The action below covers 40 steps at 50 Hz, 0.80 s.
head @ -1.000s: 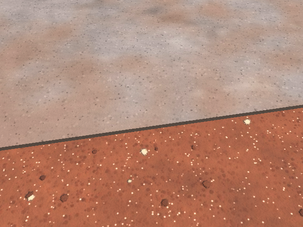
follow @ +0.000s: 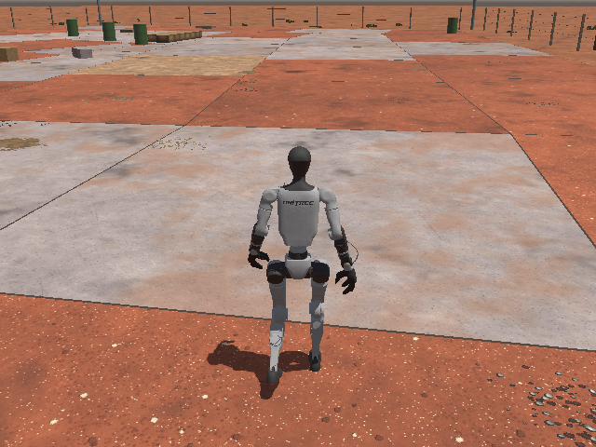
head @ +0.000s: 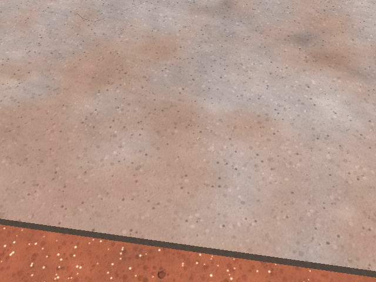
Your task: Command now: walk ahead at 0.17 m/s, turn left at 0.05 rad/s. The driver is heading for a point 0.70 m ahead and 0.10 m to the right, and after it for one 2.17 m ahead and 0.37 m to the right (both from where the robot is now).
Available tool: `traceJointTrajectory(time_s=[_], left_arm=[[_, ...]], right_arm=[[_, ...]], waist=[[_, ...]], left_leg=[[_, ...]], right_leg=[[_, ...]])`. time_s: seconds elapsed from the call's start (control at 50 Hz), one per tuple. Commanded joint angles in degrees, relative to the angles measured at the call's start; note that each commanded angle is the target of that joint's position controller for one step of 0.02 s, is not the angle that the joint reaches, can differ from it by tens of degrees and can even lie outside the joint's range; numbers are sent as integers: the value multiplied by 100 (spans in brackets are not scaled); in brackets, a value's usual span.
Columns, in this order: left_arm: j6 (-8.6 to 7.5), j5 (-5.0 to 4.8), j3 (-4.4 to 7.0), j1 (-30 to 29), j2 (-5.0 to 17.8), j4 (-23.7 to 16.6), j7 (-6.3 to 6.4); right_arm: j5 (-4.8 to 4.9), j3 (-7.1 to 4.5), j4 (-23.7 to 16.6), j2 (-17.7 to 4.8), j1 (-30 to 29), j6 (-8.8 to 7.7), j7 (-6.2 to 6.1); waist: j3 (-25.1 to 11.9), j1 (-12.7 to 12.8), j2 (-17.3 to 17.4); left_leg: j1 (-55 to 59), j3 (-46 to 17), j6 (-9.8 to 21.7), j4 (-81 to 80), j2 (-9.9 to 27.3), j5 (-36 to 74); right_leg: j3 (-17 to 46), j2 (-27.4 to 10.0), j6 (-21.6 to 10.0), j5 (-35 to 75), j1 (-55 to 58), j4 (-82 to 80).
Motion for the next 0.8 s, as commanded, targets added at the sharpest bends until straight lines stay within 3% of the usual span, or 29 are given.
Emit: traceJointTrajectory(time_s=[0.02, 0.06, 0.12, 0.16, 0.2, 0.24, 0.26, 0.28, 0.3, 0.34, 0.36, 0.4, 0.44, 0.5, 0.54, 0.58, 0.6, 0.62, 0.64, 0.66, 0.68, 0.7, 0.74, 0.8], left_arm=[[86, 53, 84, 315, 514, -58, 48], [112, 132, 88, 69, 539, 9, 15], [180, 93, 152, 91, 743, 126, 64], [264, 37, 149, 46, 779, 178, 101], [333, -16, 121, 29, 724, 237, 116], [388, -59, 132, 185, 780, 309, 146], [409, -84, 153, 242, 816, 301, 171], [417, -124, 157, 341, 738, 254, 207], [384, -152, 156, 238, 732, 216, 238], [241, -170, 123, 26, 437, 133, 238], [167, -126, 161, -3, 533, 118, 212], [54, -183, 221, -55, 623, 97, 121], [-14, -209, 179, -239, 478, 73, 44], [24, -174, 117, -291, 344, 128, -29], [90, -188, 152, 75, 465, 304, -17], [171, -211, 254, 766, 671, 559, 66], [190, -219, 345, 1331, 899, 687, 131], [219, -145, 491, 1942, 1514, 768, 202], [196, -120, 536, 2355, 1756, 896, 130], [126, -121, 399, 1867, 1346, 763, 106], [73, -103, 313, 1516, 1014, 645, 82], [45, -62, 268, 1216, 903, 551, 48], [58, -40, 198, 1085, 707, 541, 38], [93, -46, 223, 1380, 804, 671, 125]], right_arm=[[-35, -181, -341, -571, 91, 107, -103], [-51, -98, -261, -180, 355, 235, -148], [-94, -83, -259, -200, 208, 309, -195], [-101, -125, -239, -314, 60, 381, -190], [-164, -145, -228, -309, -101, 399, -182], [-196, -186, -301, -438, -233, 349, -198], [-158, -195, -326, -540, -221, 287, -215], [-108, -267, -257, -805, -247, 230, -215], [-60, -293, -193, -771, -157, 146, -194], [-53, -346, -37, -878, 253, -19, -157], [-50, -370, -21, -910, 312, -89, -146], [-42, -332, -10, -716, 396, -218, -131], [39, -332, -44, -682, 236, -220, -119], [32, -388, -24, -845, 83, -140, -71], [88, -426, 5, -928, 34, -106, -43], [84, -381, 15, -789, -30, -127, -40], [42, -314, -27, -570, -165, -163, -34], [-59, -194, -234, -106, -271, -240, -30], [25, -191, -408, -115, -257, -360, -68], [125, -280, -396, -528, -355, -427, -47], [171, -305, -369, -632, -474, -453, -8], [129, -303, -313, -543, -489, -451, -17], [27, -320, -311, -430, -543, -405, -12], [-27, -278, -434, -235, -856, -338, 21]], waist=[[-884, 89, -402], [-821, -128, -738], [-1141, -80, -786], [-1074, -68, -741], [-794, -86, -714], [-379, -43, -802], [-206, -12, -669], [19, 126, -47], [192, 36, 356], [207, -128, 1321], [224, -180, 1405], [-22, -182, 1013], [-135, -154, 730], [-203, -76, 817], [-231, 133, 773], [-375, 471, 598], [-582, 756, 295], [-879, 899, -1204], [-1126, 966, -2005], [-585, 765, -1283], [-242, 636, -998], [-89, 492, -733], [23, 309, -638], [6, 291, -523]], left_leg=[[-971, -50, -195, -152, 756, 384], [-176, 199, -284, -1155, 730, 547], [413, 330, -290, -2230, 701, 1308], [722, 382, -215, -2715, 688, 1869], [1053, 520, -63, -3276, 602, 2209], [879, 580, 136, -3439, 589, 1448], [668, 428, 309, -3608, 728, 946], [242, 189, 516, -3951, 827, 113], [-47, -192, 684, -4469, 968, -497], [655, -1623, 1107, -5503, 1797, -930], [1006, -2144, 1314, -5561, 2142, -511], [1774, -2170, 1390, -5356, 2290, 543], [1851, -1529, 1164, -5358, 2034, 1153], [960, -694, 1022, -5384, 1616, 1623], [416, -453, 957, -5220, 1515, 1618], [-83, -328, 764, -4741, 1398, 1609], [-513, -8, 539, -3852, 1151, 1872], [-1644, 713, 137, -1763, 593, 1260], [-2707, 506, 70, -382, 230, -22], [-3230, 134, 211, 378, 702, 230], [-3304, 150, 353, 457, 922, 819], [-3154, 216, 387, 284, 1055, 1286], [-2723, 235, 347, -240, 1235, 1806], [-2581, 442, 152, -1104, 1151, 2338]], right_leg=[[1455, -1599, -1170, 2991, 1595, -795], [983, -1328, -1118, 2980, 819, -1023], [858, -1315, -1122, 2360, 751, -1118], [897, -1276, -1001, 689, 554, -1264], [934, -1063, -717, -1664, 146, -1430], [1199, -964, -463, -3285, -61, -1516], [1273, -924, -423, -3462, -45, -1294], [907, -627, -315, -3436, -71, -1061], [498, -356, -198, -3166, -1, -490], [-213, 182, -4, -2027, -648, 1101], [11, 55, -66, -2032, -1094, 1646], [363, -288, -149, -2279, -1860, 2399], [270, -437, -145, -1892, -1664, 1744], [-174, -155, 0, -1190, -171, 760], [-327, 11, 31, -511, 834, 211], [-236, 10, -50, -524, 1897, 6], [306, -391, -215, -730, 2659, -179], [2122, -1662, -709, -1129, 3591, -796], [4114, -2489, -1483, -2275, 3933, -1561], [3939, -2429, -1469, -2793, 3549, -1579], [3255, -2104, -1229, -2619, 3150, -1615], [2726, -1846, -1081, -2058, 2775, -1701], [1942, -1582, -918, -731, 2270, -1844], [1268, -1408, -957, 599, 2157, -1935]])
